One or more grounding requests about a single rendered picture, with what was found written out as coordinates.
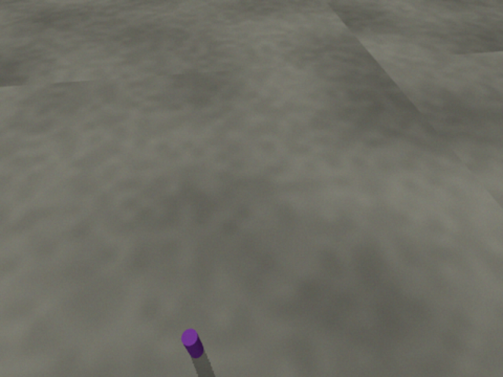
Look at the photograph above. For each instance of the can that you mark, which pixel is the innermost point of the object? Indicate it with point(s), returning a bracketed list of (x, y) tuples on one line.
[(192, 343)]

